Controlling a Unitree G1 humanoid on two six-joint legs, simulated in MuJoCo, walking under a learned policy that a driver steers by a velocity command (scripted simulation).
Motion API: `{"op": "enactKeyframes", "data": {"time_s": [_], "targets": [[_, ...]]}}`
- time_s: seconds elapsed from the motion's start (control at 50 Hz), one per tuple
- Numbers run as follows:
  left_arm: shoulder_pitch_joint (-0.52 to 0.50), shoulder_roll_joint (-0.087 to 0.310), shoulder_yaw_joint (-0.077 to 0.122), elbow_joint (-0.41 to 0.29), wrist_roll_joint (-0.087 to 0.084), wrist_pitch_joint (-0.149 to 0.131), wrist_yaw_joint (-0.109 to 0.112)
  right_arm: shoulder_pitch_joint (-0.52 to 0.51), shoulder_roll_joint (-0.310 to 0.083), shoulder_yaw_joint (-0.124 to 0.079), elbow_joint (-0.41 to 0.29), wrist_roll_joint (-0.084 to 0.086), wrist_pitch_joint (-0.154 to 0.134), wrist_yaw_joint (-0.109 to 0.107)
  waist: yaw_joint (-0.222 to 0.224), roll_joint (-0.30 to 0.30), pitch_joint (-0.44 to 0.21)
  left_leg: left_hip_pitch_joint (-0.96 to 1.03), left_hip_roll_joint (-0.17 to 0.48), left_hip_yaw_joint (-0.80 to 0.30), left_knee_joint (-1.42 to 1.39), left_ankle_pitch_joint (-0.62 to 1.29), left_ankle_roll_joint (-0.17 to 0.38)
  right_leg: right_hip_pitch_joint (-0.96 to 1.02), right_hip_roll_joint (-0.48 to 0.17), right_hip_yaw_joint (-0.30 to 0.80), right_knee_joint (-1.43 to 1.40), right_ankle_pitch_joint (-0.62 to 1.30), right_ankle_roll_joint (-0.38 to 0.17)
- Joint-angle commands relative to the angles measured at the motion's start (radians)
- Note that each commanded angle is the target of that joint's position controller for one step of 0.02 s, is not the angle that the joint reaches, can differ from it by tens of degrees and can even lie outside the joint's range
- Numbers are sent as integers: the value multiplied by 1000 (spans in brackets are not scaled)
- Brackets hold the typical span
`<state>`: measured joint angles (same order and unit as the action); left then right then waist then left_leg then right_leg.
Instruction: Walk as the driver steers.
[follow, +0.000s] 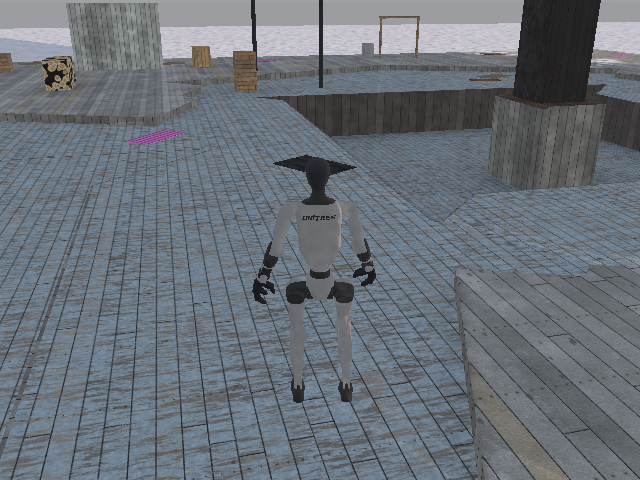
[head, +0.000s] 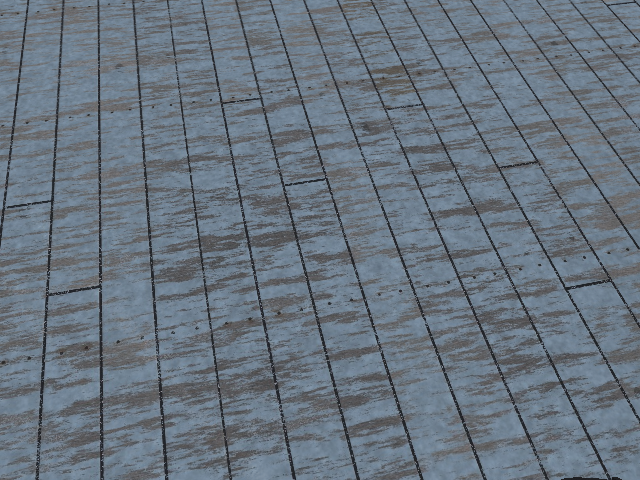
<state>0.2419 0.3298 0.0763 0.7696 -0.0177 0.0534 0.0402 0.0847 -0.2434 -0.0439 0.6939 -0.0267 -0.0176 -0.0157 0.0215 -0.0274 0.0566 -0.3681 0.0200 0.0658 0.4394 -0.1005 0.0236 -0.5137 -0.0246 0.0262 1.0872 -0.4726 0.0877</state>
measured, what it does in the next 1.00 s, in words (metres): steps on the spot: right foot, then left foot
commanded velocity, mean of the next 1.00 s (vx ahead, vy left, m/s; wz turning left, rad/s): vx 0.05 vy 0.00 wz -0.18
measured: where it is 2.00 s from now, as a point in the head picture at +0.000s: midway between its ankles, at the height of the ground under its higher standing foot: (277, 419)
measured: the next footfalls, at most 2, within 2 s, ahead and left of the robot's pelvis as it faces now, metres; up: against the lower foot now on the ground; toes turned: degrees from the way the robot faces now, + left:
right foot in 0.20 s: +0.05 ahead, -0.14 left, +0.00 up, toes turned -10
left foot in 0.64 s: +0.11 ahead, +0.09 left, +0.00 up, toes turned -18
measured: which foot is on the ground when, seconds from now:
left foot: down 0.00-0.20, up 0.22-0.62, down 0.64-0.92, up 0.94-1.00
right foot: up 0.00-0.18, down 0.20-1.00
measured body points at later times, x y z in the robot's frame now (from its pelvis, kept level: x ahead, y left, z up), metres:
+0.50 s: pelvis +0.02 -0.04 +0.01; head +0.04 -0.08 +0.46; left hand +0.23 +0.19 -0.07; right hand +0.08 -0.36 -0.11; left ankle +0.08 +0.11 -0.68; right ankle +0.01 -0.13 -0.74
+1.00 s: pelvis +0.05 -0.02 +0.00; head +0.07 -0.03 +0.45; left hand +0.18 +0.25 -0.10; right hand +0.16 -0.32 -0.11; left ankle +0.06 +0.10 -0.70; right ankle +0.01 -0.13 -0.74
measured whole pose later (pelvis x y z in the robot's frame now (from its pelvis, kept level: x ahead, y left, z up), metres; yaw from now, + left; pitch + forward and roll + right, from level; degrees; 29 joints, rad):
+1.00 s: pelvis +0.05 -0.02 +0.00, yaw -7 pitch +1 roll -1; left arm 0.28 0.30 0.08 0.74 0.01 -0.05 0.03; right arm 0.17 -0.30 -0.06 0.77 0.03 0.00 -0.01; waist 0.03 0.02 0.00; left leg -0.42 -0.03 -0.10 0.88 -0.47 0.03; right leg -0.21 0.02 -0.03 0.51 -0.31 -0.02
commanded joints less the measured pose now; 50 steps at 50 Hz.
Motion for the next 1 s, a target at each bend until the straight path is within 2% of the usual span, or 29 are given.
{"op": "enactKeyframes", "data": {"time_s": [0.02, 0.12, 0.16, 0.18, 0.2, 0.22, 0.24, 0.26, 0.3, 0.32, 0.38, 0.44, 0.56, 0.6, 0.62, 0.64, 0.66, 0.68, 0.7, 0.72, 0.8, 0.84, 0.88, 0.9, 0.92, 0.94, 0.96, 0.98, 1.0], "targets": [[82, 37, 10, -62, 8, 8, -4, -43, -157, -47, -46, 3, -10, -13, 10, 171, -154, 91, 260, -147, -183, 141, 221, 75, -43, -8, -101, 82, -7], [26, 67, 16, -105, 8, 11, -35, -37, -204, -63, -14, 23, 6, -12, -3, 167, -164, 131, 303, -109, -163, 87, 204, 175, -42, -48, -295, 136, -59], [57, 70, 23, -99, 10, 12, -45, -51, -211, -66, -1, 42, 15, -11, 28, 155, -158, 122, 290, -72, -101, 31, 154, 260, -16, -84, -454, 216, -99], [82, 83, 32, -88, 14, 11, -44, -25, -192, -63, 15, 48, 19, -11, 32, 127, -153, 88, 259, -38, -37, -43, 105, 324, 7, -82, -530, 258, -128], [104, 130, 47, -89, 18, 10, -36, 25, -152, -56, 37, 43, 25, -7, 26, -8, -114, -10, 188, 41, 128, -175, 17, 387, -54, 49, -671, 377, -181], [83, 241, 65, -129, 15, 10, -14, 52, -99, -40, 9, -4, 29, 0, -28, -324, -84, -273, 26, 123, 448, -534, -101, 473, -312, 416, -732, 656, -321], [84, 254, 63, -152, 56, -12, -25, -76, -145, -55, -28, 3, 25, -12, 55, -254, -102, -317, -32, -62, 622, -578, -91, 345, -361, 513, -797, 580, -438], [42, 227, 56, -151, 62, -35, -30, -90, -167, -65, -27, 24, 26, -19, 31, -164, -85, -319, -11, -110, 683, -483, -71, 326, -302, 429, -807, 490, -397], [-57, 158, 39, -165, 22, -49, -23, -26, -174, -76, 20, 18, 34, -36, -18, -96, -92, -318, 9, -130, 679, -332, -65, 339, -222, 329, -782, 433, -296], [-77, 144, 31, -171, 14, -48, -16, -9, -173, -79, 26, 11, 34, -38, -30, -104, -103, -290, 0, -128, 699, -288, -75, 329, -202, 303, -772, 488, -289], [-55, 117, 19, -177, 19, -45, -4, 8, -153, -74, 29, 27, 25, -31, -30, -96, -151, -261, -19, -131, 666, -225, -93, 387, -178, 279, -752, 571, -294], [-37, 115, 18, -172, 18, -42, 2, -15, -129, -60, 28, 30, 22, -24, -6, -105, -152, -226, -9, -131, 492, -206, -109, 433, -171, 279, -738, 550, -294], [-56, 124, 14, -157, 27, -28, -17, -8, -142, -50, 33, 38, 16, -2, 19, -128, -117, -30, -9, -106, 274, -270, -98, 346, -178, 333, -721, 530, -323], [-91, 68, -9, -144, 25, -30, -21, 38, -117, -40, 55, 36, 10, 8, -11, -103, -132, 75, 8, -98, 117, -192, -83, 335, -164, 309, -692, 542, -300], [-93, 38, -21, -128, 22, -33, -23, 69, -95, -30, 72, 29, 4, 15, -37, -82, -132, 173, 7, -88, -47, -38, -69, 305, -139, 279, -684, 511, -267], [-49, 24, -26, -105, 31, -43, -26, 68, -113, -28, 74, 16, 1, 18, -23, -50, -134, 251, 32, -131, -97, 88, -51, 279, -104, 254, -681, 439, -216], [-8, 26, -26, -97, 55, -55, -29, 63, -189, -39, 62, 7, 1, 13, 21, 63, -144, 294, 135, -241, -67, 298, -9, 249, -30, 180, -608, 317, -161], [28, 21, -23, -93, 61, -63, -30, -1, -204, -39, 66, 14, 3, 14, 83, 173, -132, 196, 148, -262, -39, 210, 63, 293, 33, 107, -644, 227, -114], [-42, 74, -13, -89, 62, -63, -22, -24, -188, -41, 46, 25, 3, 19, 28, 159, -96, 125, 127, -277, -65, 78, 80, 326, 40, 84, -624, 239, -87], [-88, 94, -1, -96, 51, -60, -14, -13, -190, -40, 51, 25, 1, 19, 9, 156, -85, 101, 121, -290, -78, 29, 72, 333, 43, 66, -599, 253, -86], [-90, 62, 9, -105, 37, -42, 7, 12, -215, -47, 49, 40, -4, 7, -4, 186, -77, 97, 129, -372, -63, 67, 95, 302, 50, 26, -547, 259, -90], [-77, 29, 8, -108, 34, -50, 2, 40, -197, -45, 50, 47, 10, -4, -7, 175, -104, 90, 111, -407, -72, -224, 113, 295, 71, -8, -542, 89, -96], [-66, 24, 14, -111, 24, -70, -9, 44, -194, -44, 37, 51, 16, -8, 1, 137, -48, 2, 85, -430, -81, -567, 117, 283, 52, 15, -572, -36, -127], [-33, 37, 20, -107, 20, -85, -12, 14, -188, -42, 18, 54, 13, -9, 25, 100, -17, -88, 54, -403, -38, -606, 98, 332, 12, 65, -632, -83, -154], [46, 71, 31, -90, 18, -100, -12, -37, -165, -37, -10, 58, 6, -10, 66, 28, -3, -229, -2, -326, 80, -571, 61, 445, -71, 182, -726, -156, -199], [139, 132, 48, -60, 18, -112, -15, -82, -122, -26, -41, 65, -3, -7, 91, -104, -9, -373, -70, -203, 296, -469, 23, 564, -233, 419, -861, -250, -271], [137, 155, 55, -54, 32, -123, -18, -109, -137, -29, -66, 58, -12, -2, 84, -161, 26, -473, -26, -186, 496, -453, 16, 564, -376, 591, -919, -219, -344], [108, 117, 42, -69, 33, -130, -10, -69, -168, -41, -56, 58, -17, 5, 51, -89, 21, -489, 14, -219, 606, -419, 19, 544, -385, 568, -912, -181, -358], [70, 94, 35, -79, 20, -132, -5, -29, -164, -43, -43, 63, -18, 14, 25, -74, 21, -497, 38, -216, 643, -366, 13, 546, -358, 493, -916, -144, -336]]}}
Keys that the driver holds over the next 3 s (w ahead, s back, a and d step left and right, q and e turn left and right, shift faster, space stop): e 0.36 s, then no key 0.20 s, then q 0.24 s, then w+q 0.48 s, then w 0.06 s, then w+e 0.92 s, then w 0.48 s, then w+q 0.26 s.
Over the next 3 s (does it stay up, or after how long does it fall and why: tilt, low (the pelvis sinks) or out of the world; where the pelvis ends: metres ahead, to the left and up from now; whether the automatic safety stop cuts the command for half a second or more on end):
stays up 1.07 -0.06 0.01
